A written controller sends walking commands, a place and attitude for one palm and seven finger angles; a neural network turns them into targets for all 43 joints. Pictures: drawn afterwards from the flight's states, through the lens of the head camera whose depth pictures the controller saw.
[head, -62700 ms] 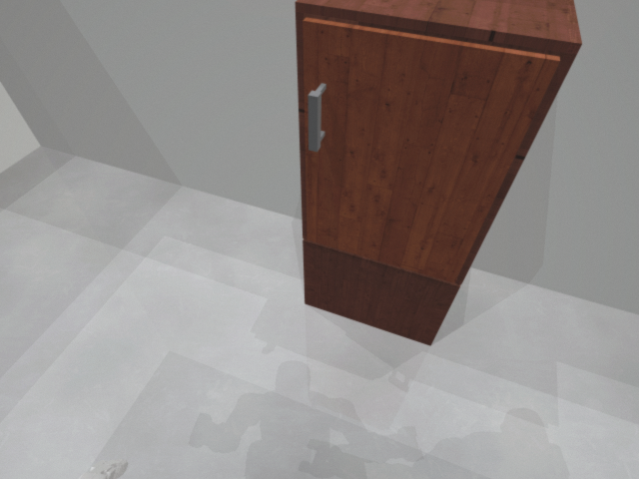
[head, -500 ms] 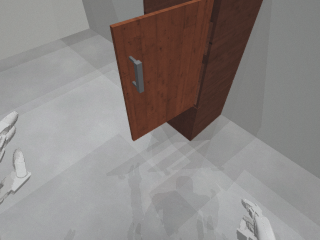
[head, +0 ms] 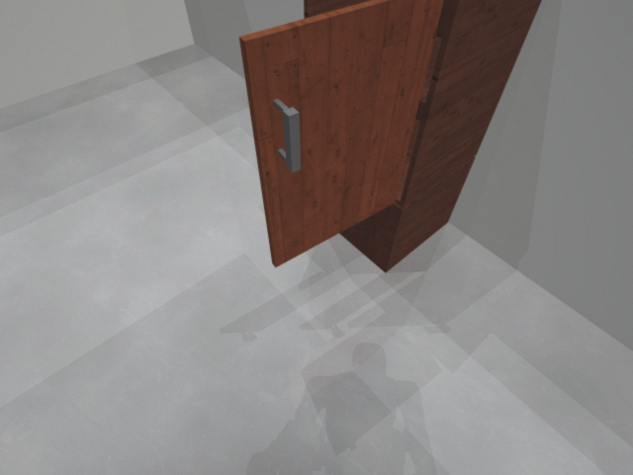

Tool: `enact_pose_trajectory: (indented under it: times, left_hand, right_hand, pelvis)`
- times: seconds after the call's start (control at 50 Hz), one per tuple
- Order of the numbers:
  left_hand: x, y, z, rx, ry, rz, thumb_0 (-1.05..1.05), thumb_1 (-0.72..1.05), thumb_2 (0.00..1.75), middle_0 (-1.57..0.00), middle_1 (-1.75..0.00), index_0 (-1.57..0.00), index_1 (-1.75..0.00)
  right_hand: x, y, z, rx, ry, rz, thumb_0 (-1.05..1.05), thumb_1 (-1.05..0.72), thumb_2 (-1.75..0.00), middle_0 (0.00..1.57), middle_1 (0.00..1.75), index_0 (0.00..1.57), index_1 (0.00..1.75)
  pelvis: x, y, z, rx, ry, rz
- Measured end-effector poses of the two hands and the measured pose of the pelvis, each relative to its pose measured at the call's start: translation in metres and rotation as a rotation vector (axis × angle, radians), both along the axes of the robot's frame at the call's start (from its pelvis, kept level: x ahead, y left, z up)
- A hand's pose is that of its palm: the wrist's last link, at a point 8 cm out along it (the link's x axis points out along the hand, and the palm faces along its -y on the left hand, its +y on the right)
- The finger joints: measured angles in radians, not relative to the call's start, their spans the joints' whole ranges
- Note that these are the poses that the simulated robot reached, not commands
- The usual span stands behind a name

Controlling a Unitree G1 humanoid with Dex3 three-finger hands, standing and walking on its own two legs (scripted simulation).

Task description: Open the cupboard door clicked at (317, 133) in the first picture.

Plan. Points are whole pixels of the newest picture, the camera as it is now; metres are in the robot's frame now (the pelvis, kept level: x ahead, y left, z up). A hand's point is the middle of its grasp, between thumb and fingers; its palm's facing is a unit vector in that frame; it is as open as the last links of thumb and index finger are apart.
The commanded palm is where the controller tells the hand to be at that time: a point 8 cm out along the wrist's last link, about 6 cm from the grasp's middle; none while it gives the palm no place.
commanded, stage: let the arm hang, fingers relaxed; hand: left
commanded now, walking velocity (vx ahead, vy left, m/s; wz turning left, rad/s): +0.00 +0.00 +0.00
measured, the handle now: (286, 136) +0.65 +0.10 +0.04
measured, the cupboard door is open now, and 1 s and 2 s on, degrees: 84 84 84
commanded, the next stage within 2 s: look to check the result in 0.58 s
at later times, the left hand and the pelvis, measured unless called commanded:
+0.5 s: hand out of the picture +0.03 +0.19 -0.17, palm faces +0.00 -0.98 -0.22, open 7.3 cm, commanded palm none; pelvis +0.00 +0.01 +0.00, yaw -1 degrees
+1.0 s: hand out of the picture +0.06 +0.22 -0.16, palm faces -0.01 -0.95 -0.30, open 7.4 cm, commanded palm none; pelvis +0.02 +0.00 +0.00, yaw +0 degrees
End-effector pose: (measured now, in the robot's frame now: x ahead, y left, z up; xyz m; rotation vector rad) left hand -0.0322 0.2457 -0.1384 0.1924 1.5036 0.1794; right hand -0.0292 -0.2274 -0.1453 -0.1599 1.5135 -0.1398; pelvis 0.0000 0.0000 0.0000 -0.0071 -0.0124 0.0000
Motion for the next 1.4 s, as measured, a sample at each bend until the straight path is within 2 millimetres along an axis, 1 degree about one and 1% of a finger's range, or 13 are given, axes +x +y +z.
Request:
enact_pose_trajectory:
  times: [0.06,0.12,0.24,0.38,0.5,0.7,0.84,0.96,1.18,1.28,1.4]
  left_hand:
    - [-0.005,0.003,0.003,0.012,0.016,0.004,0.0,0.93,0.9,-0.2,-0.3,-0.2,-0.3]
    - [-0.001,0.004,0.004,0.017,0.004,0.003,0.0,0.92,0.9,-0.2,-0.3,-0.2,-0.3]
    - [0.022,-0.003,0.002,0.002,-0.066,-0.01,0.0,0.91,0.9,-0.19,-0.3,-0.2,-0.3]
    - [0.052,-0.014,-0.001,-0.027,-0.15,-0.029,0.0,0.91,0.9,-0.2,-0.3,-0.2,-0.3]
    - [0.061,-0.01,0.0,-0.021,-0.169,-0.035,0.01,0.92,0.9,-0.2,-0.3,-0.2,-0.3]
    - [0.061,0.004,0.004,0.008,-0.149,-0.038,0.0,0.91,0.9,-0.2,-0.3,-0.2,-0.3]
    - [0.067,0.015,0.009,0.036,-0.148,-0.042,0.0,0.9,0.9,-0.2,-0.3,-0.2,-0.3]
    - [0.08,0.021,0.013,0.057,-0.17,-0.053,0.0,0.9,0.9,-0.2,-0.3,-0.2,-0.3]
    - [0.113,0.027,0.022,0.083,-0.235,-0.079,0.0,0.9,0.9,-0.2,-0.3,-0.2,-0.3]
    - [0.125,0.029,0.025,0.091,-0.258,-0.087,0.0,0.9,0.9,-0.2,-0.3,-0.2,-0.3]
    - [0.133,0.03,0.027,0.098,-0.267,-0.093,0.0,0.9,0.9,-0.2,-0.3,-0.2,-0.3]
  right_hand:
    - [-0.007,0.008,-0.003,0.017,0.009,-0.014,0.01,-0.91,-0.9,0.2,0.3,0.2,0.3]
    - [-0.007,0.015,-0.006,0.032,0.002,-0.023,0.01,-0.91,-0.9,0.2,0.3,0.2,0.3]
    - [0.004,0.023,-0.009,0.047,-0.044,-0.027,0.01,-0.91,-0.9,0.2,0.3,0.2,0.3]
    - [0.022,0.024,-0.008,0.043,-0.104,-0.027,0.01,-0.91,-0.9,0.2,0.3,0.2,0.3]
    - [0.029,0.016,-0.005,0.022,-0.119,-0.027,0.01,-0.91,-0.9,0.2,0.3,0.2,0.3]
    - [0.036,-0.006,0.0,-0.022,-0.113,-0.011,0.01,-0.91,-0.9,0.2,0.3,0.2,0.3]
    - [0.05,-0.021,0.003,-0.048,-0.125,0.009,0.01,-0.91,-0.9,0.2,0.3,0.2,0.3]
    - [0.069,-0.032,0.006,-0.064,-0.155,0.029,0.01,-0.91,-0.9,0.2,0.3,0.2,0.3]
    - [0.105,-0.05,0.014,-0.089,-0.224,0.057,0.01,-0.91,-0.9,0.2,0.3,0.2,0.3]
    - [0.116,-0.057,0.017,-0.101,-0.241,0.067,0.01,-0.91,-0.9,0.2,0.3,0.2,0.3]
    - [0.121,-0.063,0.019,-0.111,-0.242,0.071,0.01,-0.9,-0.9,0.2,0.3,0.2,0.3]
  pelvis:
    - [0.0,0.002,0.0,0.001,-0.003,-0.003]
    - [0.0,0.004,0.0,0.004,-0.006,-0.006]
    - [0.001,0.007,0.0,0.008,-0.011,-0.009]
    - [0.003,0.008,0.001,0.01,-0.016,-0.012]
    - [0.005,0.007,0.001,0.01,-0.018,-0.013]
    - [0.008,0.005,0.003,0.009,-0.017,-0.01]
    - [0.011,0.003,0.003,0.009,-0.015,-0.007]
    - [0.014,0.001,0.004,0.009,-0.013,-0.004]
    - [0.021,-0.003,0.006,0.009,-0.012,-0.001]
    - [0.024,-0.005,0.006,0.009,-0.011,0.001]
    - [0.028,-0.007,0.006,0.009,-0.01,0.002]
